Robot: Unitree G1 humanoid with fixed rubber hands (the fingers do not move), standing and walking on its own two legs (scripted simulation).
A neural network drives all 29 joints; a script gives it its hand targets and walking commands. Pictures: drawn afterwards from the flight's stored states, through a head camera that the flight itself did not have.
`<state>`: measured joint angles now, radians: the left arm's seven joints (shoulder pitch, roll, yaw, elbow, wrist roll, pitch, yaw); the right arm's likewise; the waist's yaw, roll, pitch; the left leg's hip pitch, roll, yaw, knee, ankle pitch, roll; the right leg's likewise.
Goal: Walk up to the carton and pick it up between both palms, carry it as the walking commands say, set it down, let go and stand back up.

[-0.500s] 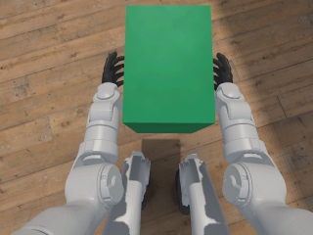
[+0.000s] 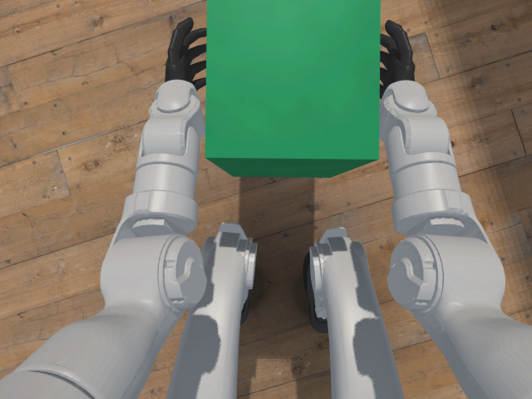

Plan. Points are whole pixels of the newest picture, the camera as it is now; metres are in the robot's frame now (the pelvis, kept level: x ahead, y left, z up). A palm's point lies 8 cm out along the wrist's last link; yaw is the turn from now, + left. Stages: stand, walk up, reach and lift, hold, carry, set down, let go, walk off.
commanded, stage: set down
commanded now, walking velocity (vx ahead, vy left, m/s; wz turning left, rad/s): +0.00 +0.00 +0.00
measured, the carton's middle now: (286, 82) +0.53 +0.01 -0.16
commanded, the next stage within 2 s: none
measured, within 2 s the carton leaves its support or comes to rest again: rests again in 1.40 s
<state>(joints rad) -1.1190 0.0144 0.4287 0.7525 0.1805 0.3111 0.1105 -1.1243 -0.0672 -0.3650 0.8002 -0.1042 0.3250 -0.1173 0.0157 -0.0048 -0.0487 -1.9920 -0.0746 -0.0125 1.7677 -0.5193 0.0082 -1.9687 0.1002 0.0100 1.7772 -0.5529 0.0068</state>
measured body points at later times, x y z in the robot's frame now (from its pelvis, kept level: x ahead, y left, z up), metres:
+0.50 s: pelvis -0.01 +0.00 -0.05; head +0.34 +0.01 +0.23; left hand +0.54 +0.16 -0.19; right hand +0.55 -0.13 -0.19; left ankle +0.10 +0.10 -0.46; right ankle +0.09 -0.11 -0.46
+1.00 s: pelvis -0.02 +0.00 -0.10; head +0.36 +0.01 +0.12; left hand +0.57 +0.16 -0.26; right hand +0.57 -0.13 -0.27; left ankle +0.10 +0.10 -0.46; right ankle +0.09 -0.11 -0.46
